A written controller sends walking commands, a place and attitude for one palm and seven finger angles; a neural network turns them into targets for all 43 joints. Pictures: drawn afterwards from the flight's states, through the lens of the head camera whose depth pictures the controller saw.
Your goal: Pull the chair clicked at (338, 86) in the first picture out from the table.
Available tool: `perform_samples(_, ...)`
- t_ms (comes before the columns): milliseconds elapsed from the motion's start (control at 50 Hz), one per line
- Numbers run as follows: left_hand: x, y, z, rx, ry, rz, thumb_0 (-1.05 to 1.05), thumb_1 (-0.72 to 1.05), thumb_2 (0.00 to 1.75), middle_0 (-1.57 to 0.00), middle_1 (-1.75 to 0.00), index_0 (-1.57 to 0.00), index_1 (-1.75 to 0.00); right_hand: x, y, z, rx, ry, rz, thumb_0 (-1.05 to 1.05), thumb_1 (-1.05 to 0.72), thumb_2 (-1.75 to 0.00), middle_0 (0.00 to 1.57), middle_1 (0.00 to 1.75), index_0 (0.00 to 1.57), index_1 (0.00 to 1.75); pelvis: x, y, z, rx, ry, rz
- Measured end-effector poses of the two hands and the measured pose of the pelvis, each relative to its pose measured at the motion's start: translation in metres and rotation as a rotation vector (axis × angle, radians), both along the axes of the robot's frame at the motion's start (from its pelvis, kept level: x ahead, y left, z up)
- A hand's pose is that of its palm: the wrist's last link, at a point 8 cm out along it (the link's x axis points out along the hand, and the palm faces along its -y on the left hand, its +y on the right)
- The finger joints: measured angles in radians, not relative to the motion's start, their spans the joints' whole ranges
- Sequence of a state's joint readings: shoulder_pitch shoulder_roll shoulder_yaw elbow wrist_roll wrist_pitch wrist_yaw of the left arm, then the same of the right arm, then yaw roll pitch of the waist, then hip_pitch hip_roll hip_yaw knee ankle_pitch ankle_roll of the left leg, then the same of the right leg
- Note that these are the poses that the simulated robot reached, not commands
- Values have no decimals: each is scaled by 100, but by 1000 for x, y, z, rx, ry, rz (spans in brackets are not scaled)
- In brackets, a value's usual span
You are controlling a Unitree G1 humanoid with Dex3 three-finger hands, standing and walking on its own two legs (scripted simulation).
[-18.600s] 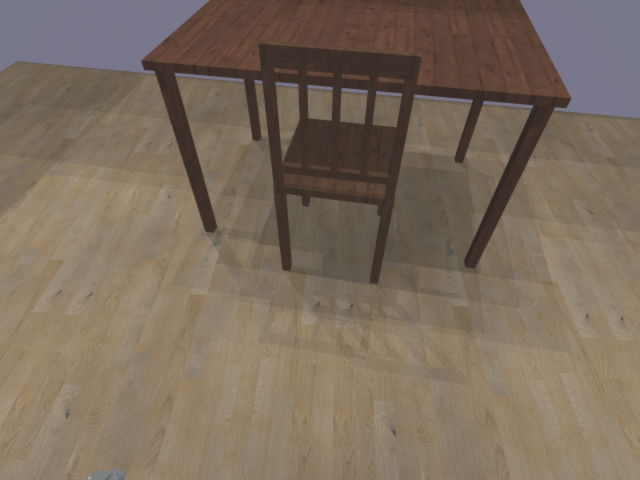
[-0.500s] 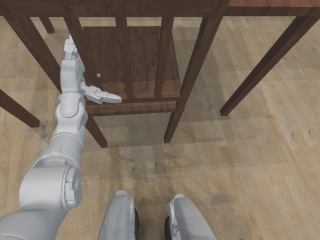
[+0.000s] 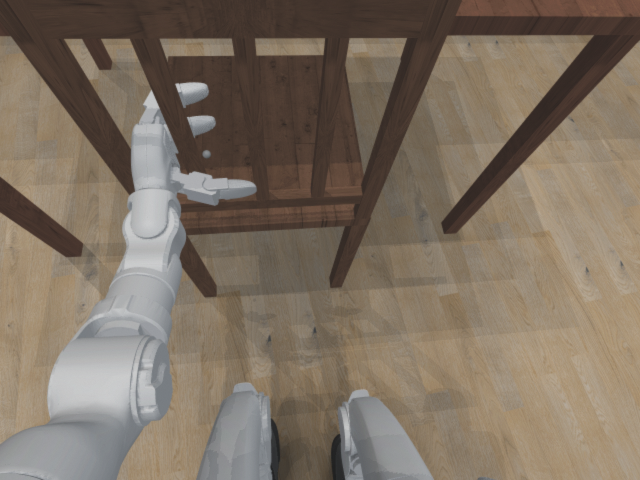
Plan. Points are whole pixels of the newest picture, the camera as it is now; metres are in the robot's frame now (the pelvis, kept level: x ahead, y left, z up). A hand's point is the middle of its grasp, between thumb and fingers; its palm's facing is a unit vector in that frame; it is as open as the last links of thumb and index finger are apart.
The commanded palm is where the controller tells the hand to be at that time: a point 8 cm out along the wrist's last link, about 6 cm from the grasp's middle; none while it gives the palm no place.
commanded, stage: hook a spindle and tug to test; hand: left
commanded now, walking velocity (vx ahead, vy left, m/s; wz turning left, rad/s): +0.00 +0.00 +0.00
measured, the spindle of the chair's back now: (255, 135) +0.53 +0.06 +0.03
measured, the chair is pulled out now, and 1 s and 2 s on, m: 0.00 0.02 0.06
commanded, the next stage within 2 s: step backward, pulling the chair out in 1.00 s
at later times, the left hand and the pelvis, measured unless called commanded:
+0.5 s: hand (205, 152) +0.50 +0.12 +0.03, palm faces +0.05 -1.00 -0.04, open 5.0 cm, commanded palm +0.47 +0.14 +0.03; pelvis +0.00 +0.00 +0.00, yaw +0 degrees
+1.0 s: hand (209, 171) +0.47 +0.11 +0.03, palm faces +0.02 -1.00 -0.03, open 5.1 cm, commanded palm +0.44 +0.15 +0.03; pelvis +0.04 +0.00 +0.02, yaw +0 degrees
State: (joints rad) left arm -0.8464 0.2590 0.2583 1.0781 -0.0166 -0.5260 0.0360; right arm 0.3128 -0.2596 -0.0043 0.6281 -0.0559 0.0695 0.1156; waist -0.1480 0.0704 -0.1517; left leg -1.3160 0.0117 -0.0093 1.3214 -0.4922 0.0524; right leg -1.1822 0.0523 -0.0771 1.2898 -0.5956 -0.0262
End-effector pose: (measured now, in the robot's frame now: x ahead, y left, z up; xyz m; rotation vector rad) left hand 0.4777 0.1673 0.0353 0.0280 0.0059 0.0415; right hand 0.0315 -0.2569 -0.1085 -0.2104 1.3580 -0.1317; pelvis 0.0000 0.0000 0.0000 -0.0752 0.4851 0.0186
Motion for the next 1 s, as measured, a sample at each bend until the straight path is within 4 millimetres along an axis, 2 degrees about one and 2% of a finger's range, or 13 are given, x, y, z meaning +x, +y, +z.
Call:
perform_samples(100,1,1,0,8,2,7,-1,-10,46,-43,-122,-40,-123,-1,0,0,5,1,-1,1,-91,-90,20,30,20,30,0,-1,0,2,0,-1)
perform_samples(180,2,2,0,13,0,3,-1,10,55,-46,-134,-44,-134,-1,0,-1,5,6,0,1,-91,-90,20,30,20,30,1,-2,0,2,2,1)
perform_samples(360,2,2,0,11,5,7,0,59,76,-49,-143,-46,-144,-1,-3,-1,5,16,1,1,-91,-90,20,30,20,30,2,-3,0,2,3,4)
perform_samples(460,1,1,1,11,13,9,0,77,84,-50,-144,-44,-145,1,-3,1,11,12,-2,1,-91,-90,20,30,20,30,3,-3,2,4,2,2)
perform_samples(700,0,1,1,9,16,2,1,79,81,-47,-145,-41,-145,20,-3,6,26,-8,-5,1,-91,-90,20,30,20,30,15,-4,9,13,2,-6)
perform_samples(1000,-25,-4,2,2,26,-22,1,78,79,-45,-145,-41,-145,72,2,17,49,-102,33,1,-91,-90,20,30,20,30,36,-3,22,25,-12,-8)
